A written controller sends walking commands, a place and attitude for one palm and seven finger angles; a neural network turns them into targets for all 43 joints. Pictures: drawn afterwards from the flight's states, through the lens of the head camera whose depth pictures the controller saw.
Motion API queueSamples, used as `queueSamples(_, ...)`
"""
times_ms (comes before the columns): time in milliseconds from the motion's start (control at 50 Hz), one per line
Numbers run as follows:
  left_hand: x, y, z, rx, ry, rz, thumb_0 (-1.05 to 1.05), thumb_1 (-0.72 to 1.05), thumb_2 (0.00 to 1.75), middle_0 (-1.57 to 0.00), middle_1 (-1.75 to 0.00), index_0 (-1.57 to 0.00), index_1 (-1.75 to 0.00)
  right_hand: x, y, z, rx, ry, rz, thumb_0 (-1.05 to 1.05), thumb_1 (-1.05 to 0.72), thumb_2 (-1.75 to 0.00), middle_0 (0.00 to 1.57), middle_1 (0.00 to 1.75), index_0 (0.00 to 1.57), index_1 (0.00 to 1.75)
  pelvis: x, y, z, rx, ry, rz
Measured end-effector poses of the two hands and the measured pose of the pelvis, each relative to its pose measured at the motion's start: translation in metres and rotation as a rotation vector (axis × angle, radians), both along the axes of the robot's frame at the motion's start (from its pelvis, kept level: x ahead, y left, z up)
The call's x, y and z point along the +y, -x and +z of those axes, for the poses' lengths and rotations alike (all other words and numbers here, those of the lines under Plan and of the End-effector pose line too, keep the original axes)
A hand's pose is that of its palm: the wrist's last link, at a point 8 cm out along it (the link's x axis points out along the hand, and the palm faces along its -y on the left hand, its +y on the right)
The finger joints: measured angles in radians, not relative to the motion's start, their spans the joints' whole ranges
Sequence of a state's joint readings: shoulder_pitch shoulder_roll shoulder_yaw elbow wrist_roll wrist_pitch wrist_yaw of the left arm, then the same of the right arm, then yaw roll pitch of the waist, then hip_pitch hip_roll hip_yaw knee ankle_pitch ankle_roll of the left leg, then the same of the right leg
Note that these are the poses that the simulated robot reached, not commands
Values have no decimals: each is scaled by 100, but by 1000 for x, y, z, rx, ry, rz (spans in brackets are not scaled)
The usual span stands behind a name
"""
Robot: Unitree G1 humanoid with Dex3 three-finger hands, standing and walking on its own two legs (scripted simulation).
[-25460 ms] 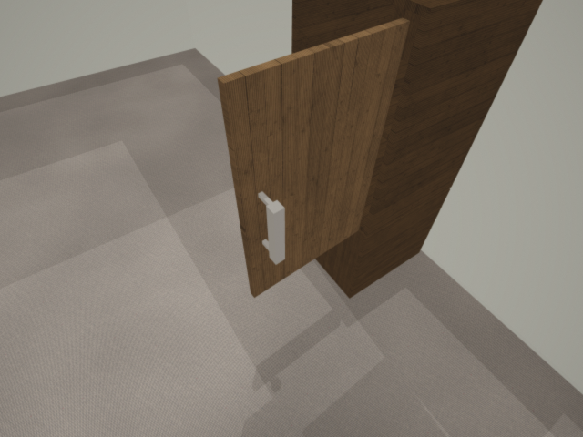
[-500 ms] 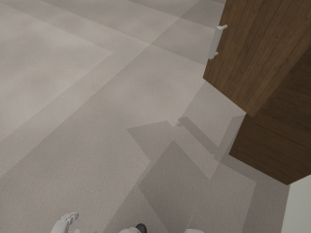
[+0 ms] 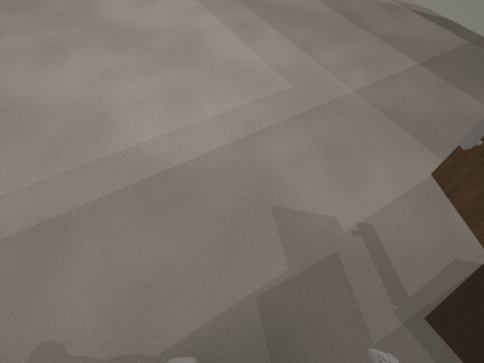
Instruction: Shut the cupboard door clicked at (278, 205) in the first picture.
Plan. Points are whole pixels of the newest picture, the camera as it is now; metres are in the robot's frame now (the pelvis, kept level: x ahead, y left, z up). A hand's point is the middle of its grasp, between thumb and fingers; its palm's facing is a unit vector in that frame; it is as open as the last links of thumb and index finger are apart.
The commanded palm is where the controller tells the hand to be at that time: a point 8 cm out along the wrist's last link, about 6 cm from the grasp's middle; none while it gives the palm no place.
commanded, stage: walk to a spot facing it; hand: left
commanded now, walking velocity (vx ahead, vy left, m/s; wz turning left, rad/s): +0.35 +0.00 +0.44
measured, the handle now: out of the picture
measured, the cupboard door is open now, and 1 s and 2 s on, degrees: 69 69 69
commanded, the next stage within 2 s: turn to face it in 0.76 s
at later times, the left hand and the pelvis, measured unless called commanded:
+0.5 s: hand (164, 286) +0.26 +0.17 -0.14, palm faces +0.20 -0.95 -0.23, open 7.4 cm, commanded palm none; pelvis +0.19 -0.03 +0.01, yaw +12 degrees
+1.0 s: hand (124, 295) +0.24 +0.26 -0.18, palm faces +0.48 -0.85 -0.19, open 7.4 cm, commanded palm none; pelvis +0.31 +0.08 +0.00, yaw +25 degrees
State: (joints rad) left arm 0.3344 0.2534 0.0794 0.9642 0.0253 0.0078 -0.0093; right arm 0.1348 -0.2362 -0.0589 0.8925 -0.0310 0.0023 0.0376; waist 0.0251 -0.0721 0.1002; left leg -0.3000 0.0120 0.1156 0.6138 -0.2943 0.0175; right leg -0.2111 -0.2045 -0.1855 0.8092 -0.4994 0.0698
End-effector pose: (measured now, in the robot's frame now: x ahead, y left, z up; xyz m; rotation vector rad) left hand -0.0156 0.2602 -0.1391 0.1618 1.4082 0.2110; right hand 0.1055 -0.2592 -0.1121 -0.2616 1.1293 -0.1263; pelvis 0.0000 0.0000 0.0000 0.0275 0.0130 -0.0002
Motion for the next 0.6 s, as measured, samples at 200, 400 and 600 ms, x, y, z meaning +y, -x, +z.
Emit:
queueSamples(200, 17, -104, 26, -165, -17, 23, 1, 91, 89, -20, -30, -20, -30, 26, -13, 5, 99, -17, 24, 0, -90, -90, 20, 30, 20, 30, 7, -56, 19, -26, 30, 82)
queueSamples(400, -23, -250, 30, -356, -40, -20, 1, 91, 89, -20, -30, -20, -30, 1, -36, -38, 303, -84, -29, 1, -90, -90, 20, 30, 20, 30, -25, -150, -3, -25, 1, 145)
queueSamples(600, -50, -231, 30, -218, -17, 201, 0, 93, 89, -21, -30, -21, -30, -6, -192, -8, 204, -44, 111, 1, -91, -90, 20, 30, 19, 30, -28, -224, 20, -23, 24, 281)
